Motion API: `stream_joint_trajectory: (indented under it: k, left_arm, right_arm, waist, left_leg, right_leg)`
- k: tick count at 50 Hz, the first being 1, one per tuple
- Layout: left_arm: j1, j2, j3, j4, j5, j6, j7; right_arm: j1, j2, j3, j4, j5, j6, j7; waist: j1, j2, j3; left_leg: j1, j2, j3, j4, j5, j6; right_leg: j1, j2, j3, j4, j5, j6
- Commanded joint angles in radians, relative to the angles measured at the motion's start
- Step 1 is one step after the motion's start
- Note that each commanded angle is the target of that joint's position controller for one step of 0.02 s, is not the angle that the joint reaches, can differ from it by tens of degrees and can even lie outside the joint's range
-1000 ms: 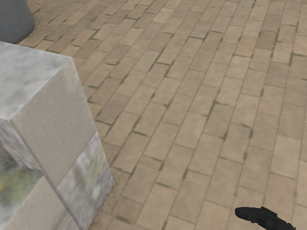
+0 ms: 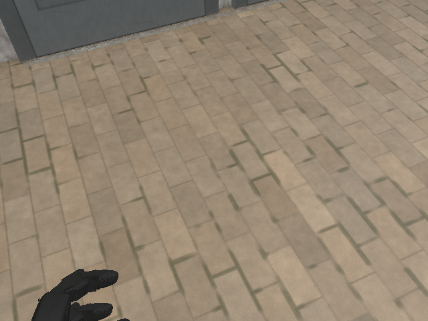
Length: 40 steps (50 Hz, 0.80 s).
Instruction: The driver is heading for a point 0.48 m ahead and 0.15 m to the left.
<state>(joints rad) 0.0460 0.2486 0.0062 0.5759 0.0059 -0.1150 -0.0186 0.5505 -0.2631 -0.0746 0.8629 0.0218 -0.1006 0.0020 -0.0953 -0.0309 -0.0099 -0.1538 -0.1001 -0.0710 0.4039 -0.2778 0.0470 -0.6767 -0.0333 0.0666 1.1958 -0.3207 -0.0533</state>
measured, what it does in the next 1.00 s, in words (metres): walks ahead, turning left: right foot, then left foot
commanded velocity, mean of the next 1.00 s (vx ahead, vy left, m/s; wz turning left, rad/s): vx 0.56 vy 0.00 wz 0.40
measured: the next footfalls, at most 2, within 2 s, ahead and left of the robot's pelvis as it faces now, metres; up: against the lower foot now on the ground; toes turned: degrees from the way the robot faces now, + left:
right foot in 0.16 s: +0.33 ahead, -0.16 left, +0.00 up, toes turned +11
left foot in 0.54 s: +0.62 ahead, +0.22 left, +0.00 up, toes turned +24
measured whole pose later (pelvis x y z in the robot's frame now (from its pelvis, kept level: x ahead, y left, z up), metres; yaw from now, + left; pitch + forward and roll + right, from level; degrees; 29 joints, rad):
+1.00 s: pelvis +0.60 +0.11 -0.01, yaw +26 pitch +1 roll +2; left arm 0.15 0.23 0.03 0.79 0.02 0.00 0.03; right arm 0.18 -0.22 -0.02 0.75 -0.02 -0.02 0.01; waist -0.01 -0.02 -0.03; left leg -0.33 -0.09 0.00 0.52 -0.21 0.06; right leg -0.37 -0.07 0.06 0.55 -0.22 0.05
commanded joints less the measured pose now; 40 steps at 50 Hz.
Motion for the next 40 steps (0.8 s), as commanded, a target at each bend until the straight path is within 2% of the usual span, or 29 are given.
stream_joint_trajectory:
  k: [1,2,3,4,6,7,8,9,10,11,12,13,14,16,19,21,23,25,26,27,28,29,30,31,32,33,35,38,40]
  left_arm:
    - [-0.029,0.01,-0.019,-0.106,0.016,-0.03,-0.012]
    - [-0.053,0.017,-0.01,-0.101,0.008,-0.033,-0.018]
    - [-0.044,0.035,0.002,-0.094,-0.01,-0.028,-0.014]
    - [-0.042,0.063,0.018,-0.089,-0.028,-0.022,-0.005]
    - [-0.003,0.114,0.056,-0.08,-0.032,-0.017,0.011]
    - [0.094,0.137,0.076,-0.068,-0.028,-0.018,0.019]
    - [0.32,0.185,0.099,-0.042,-0.018,-0.013,0.032]
    - [0.432,0.28,0.113,-0.021,0.009,-0.004,0.027]
    - [0.444,0.236,0.109,0.001,-0.006,-0.002,0.018]
    - [0.387,0.163,0.094,0.023,-0.021,0.002,0.021]
    - [0.333,0.119,0.083,0.043,-0.014,0.008,0.023]
    - [0.289,0.078,0.074,0.06,0.007,0.01,0.02]
    - [0.243,0.045,0.069,0.079,0.017,0.008,0.017]
    - [0.167,0.0,0.063,0.105,-0.001,0.005,0.01]
    - [0.083,0.06,0.073,0.12,-0.006,-0.004,0.028]
    - [0.082,0.133,0.09,0.132,-0.008,-0.009,0.043]
    - [0.163,0.222,0.107,0.162,-0.02,-0.015,0.042]
    - [0.174,0.278,0.122,0.172,-0.042,-0.003,0.036]
    - [0.18,0.268,0.118,0.176,-0.044,0.005,0.033]
    - [0.224,0.218,0.103,0.174,-0.032,0.005,0.035]
    - [0.442,0.061,0.057,0.17,0.025,0.005,0.019]
    - [0.538,0.141,0.048,0.212,-0.005,-0.004,0.006]
    - [0.41,0.211,0.064,0.202,-0.039,0.009,0.009]
    - [0.309,0.196,0.061,0.167,-0.038,0.021,0.026]
    - [0.253,0.174,0.055,0.164,-0.024,0.038,0.044]
    - [0.259,0.168,0.056,0.165,-0.019,0.059,0.052]
    - [0.28,0.148,0.058,0.164,-0.01,0.081,0.061]
    - [0.248,0.093,0.046,0.164,0.004,0.084,0.066]
    - [0.211,0.07,0.039,0.166,0.005,0.088,0.064]
  right_arm:
    - [-0.27,-0.121,-0.011,-0.158,0.011,-0.034,-0.01]
    - [-0.24,-0.161,-0.024,-0.158,0.018,-0.035,-0.014]
    - [-0.201,-0.17,-0.027,-0.151,0.021,-0.034,-0.013]
    - [-0.172,-0.152,-0.022,-0.146,0.026,-0.03,-0.012]
    - [-0.101,-0.116,-0.008,-0.126,0.024,-0.011,-0.003]
    - [-0.1,-0.113,-0.005,-0.128,0.02,-0.006,0.003]
    - [-0.136,-0.089,0.006,-0.162,-0.003,-0.005,0.006]
    - [-0.002,0.041,0.046,-0.189,0.026,-0.014,0.002]
    - [-0.009,0.009,0.046,-0.189,0.057,-0.01,-0.013]
    - [-0.121,-0.02,0.034,-0.203,0.058,-0.003,-0.023]
    - [-0.195,-0.024,0.032,-0.22,0.038,0.008,-0.024]
    - [-0.245,-0.013,0.029,-0.233,0.013,0.02,-0.021]
    - [-0.248,0.004,0.026,-0.244,0.013,0.037,-0.01]
    - [-0.267,0.033,0.028,-0.265,0.034,0.074,0.006]
    - [-0.34,0.013,0.034,-0.315,-0.006,0.079,0.024]
    - [-0.37,0.002,0.036,-0.304,-0.032,0.056,0.049]
    - [-0.375,-0.027,0.022,-0.301,-0.025,0.045,0.065]
    - [-0.265,-0.108,-0.013,-0.275,-0.027,0.05,0.061]
    - [-0.135,-0.152,-0.037,-0.235,-0.032,0.058,0.051]
    - [-0.083,-0.218,-0.054,-0.22,-0.037,0.069,0.032]
    - [-0.191,-0.299,-0.033,-0.26,-0.07,0.059,0.017]
    - [-0.187,-0.255,-0.02,-0.308,-0.07,0.055,0.028]
    - [-0.216,-0.233,-0.022,-0.299,-0.057,0.057,0.042]
    - [-0.283,-0.205,-0.015,-0.286,-0.026,0.052,0.044]
    - [-0.336,-0.164,0.0,-0.282,-0.018,0.049,0.038]
    - [-0.361,-0.14,0.01,-0.28,-0.032,0.045,0.034]
    - [-0.375,-0.119,0.015,-0.268,-0.052,0.035,0.032]
    - [-0.385,-0.104,0.017,-0.238,-0.053,0.029,0.016]
    - [-0.402,-0.098,0.016,-0.229,-0.047,0.042,0.005]
  waist:
    - [0.151,0.018,0.08]
    - [0.139,0.031,0.064]
    - [0.137,0.047,0.053]
    - [0.136,0.053,0.058]
    - [0.155,0.045,0.019]
    - [0.217,0.054,-0.056]
    - [0.326,0.027,-0.2]
    - [0.262,-0.278,-0.408]
    - [0.265,-0.3,-0.359]
    - [0.256,-0.204,-0.159]
    - [0.223,-0.117,-0.049]
    - [0.187,-0.058,0.02]
    - [0.136,-0.082,0.057]
    - [0.076,-0.096,0.101]
    - [0.03,-0.033,0.154]
    - [0.046,0.032,0.115]
    - [0.053,0.014,0.052]
    - [-0.027,-0.026,-0.035]
    - [-0.099,-0.004,-0.107]
    - [-0.118,0.102,-0.137]
    - [0.091,0.432,-0.249]
    - [0.041,0.323,-0.578]
    - [0.006,0.184,-0.515]
    - [0.037,0.07,-0.333]
    - [0.064,0.025,-0.213]
    - [0.096,0.032,-0.167]
    - [0.135,0.054,-0.158]
    - [0.148,0.055,-0.18]
    - [0.144,0.067,-0.183]
  left_leg:
    - [-0.38,0.197,-0.264,-0.248,0.078,0.178]
    - [-0.451,0.206,-0.268,-0.276,0.062,0.172]
    - [-0.436,0.224,-0.286,-0.275,0.043,0.166]
    - [-0.375,0.227,-0.29,-0.239,0.042,0.151]
    - [-0.255,0.196,-0.26,-0.06,0.204,0.113]
    - [-0.271,0.156,-0.213,0.14,0.331,0.075]
    - [-0.426,0.112,-0.164,0.476,0.28,0.033]
    - [-0.632,0.052,-0.104,0.873,-0.208,0.003]
    - [-0.779,0.106,-0.1,1.06,-0.171,0.009]
    - [-0.869,0.146,-0.065,1.126,-0.092,0.004]
    - [-0.865,0.189,-0.035,1.122,-0.041,0.004]
    - [-0.817,0.214,-0.031,1.103,-0.021,0.007]
    - [-0.765,0.241,-0.05,1.075,-0.02,0.01]
    - [-0.744,0.28,-0.06,1.014,-0.058,0.01]
    - [-0.668,0.278,-0.036,0.773,0.103,-0.014]
    - [-0.403,0.205,0.07,0.465,0.332,-0.012]
    - [-0.229,0.119,0.123,0.352,0.389,0.005]
    - [-0.108,0.047,0.149,0.246,0.335,0.056]
    - [0.08,0.028,0.147,0.174,0.417,0.087]
    - [0.26,0.095,0.054,0.173,0.662,0.102]
    - [0.499,0.37,-0.295,0.284,1.3,0.227]
    - [0.592,0.504,-0.554,0.192,1.193,0.364]
    - [0.465,0.464,-0.526,0.082,0.914,0.369]
    - [0.287,0.409,-0.437,0.044,0.734,0.311]
    - [0.13,0.377,-0.373,0.025,0.688,0.271]
    - [-0.003,0.353,-0.314,0.004,0.71,0.255]
    - [-0.126,0.332,-0.245,-0.039,0.746,0.244]
    - [-0.162,0.312,-0.139,-0.054,0.861,0.239]
    - [-0.176,0.281,-0.084,-0.062,0.783,0.216]
  right_leg:
    - [0.271,-0.038,0.02,-0.359,0.224,0.046]
    - [0.428,-0.006,-0.002,-0.413,0.326,0.065]
    - [0.495,0.01,-0.001,-0.451,0.358,0.079]
    - [0.506,0.01,0.013,-0.502,0.33,0.084]
    - [0.583,0.052,-0.024,-0.599,0.215,0.063]
    - [0.726,0.035,-0.015,-0.595,0.204,0.043]
    - [0.998,-0.108,0.133,-0.579,0.065,-0.011]
    - [1.218,-0.4,0.67,-0.745,-0.22,-0.175]
    - [1.167,-0.431,0.92,-0.908,-0.458,-0.205]
    - [1.041,-0.393,0.779,-0.93,-0.42,-0.178]
    - [0.903,-0.364,0.595,-0.917,-0.23,-0.158]
    - [0.765,-0.32,0.459,-0.929,-0.086,-0.138]
    - [0.658,-0.293,0.346,-0.938,0.019,-0.123]
    - [0.554,-0.274,0.161,-0.978,0.15,-0.082]
    - [0.422,-0.226,-0.054,-1.014,0.41,-0.062]
    - [0.333,-0.144,-0.188,-1.013,0.481,-0.036]
    - [0.411,-0.176,-0.181,-0.984,0.695,-0.041]
    - [0.576,-0.183,-0.192,-0.782,0.972,-0.015]
    - [0.561,-0.159,-0.201,-0.583,0.999,0.011]
    - [0.42,-0.089,-0.2,-0.264,0.613,0.06]
    - [0.133,0.044,-0.133,0.201,-0.4,0.11]
    - [0.121,0.054,0.101,0.353,-0.391,0.1]
    - [0.107,0.027,0.06,0.351,-0.292,0.103]
    - [0.047,-0.016,0.029,0.244,-0.189,0.104]
    - [0.047,-0.046,0.017,0.194,-0.142,0.109]
    - [0.105,-0.064,0.021,0.155,-0.117,0.106]
    - [0.19,-0.077,0.025,0.064,-0.098,0.101]
    - [0.229,-0.076,0.015,-0.12,-0.035,0.11]
    - [0.275,-0.072,0.007,-0.259,0.059,0.114]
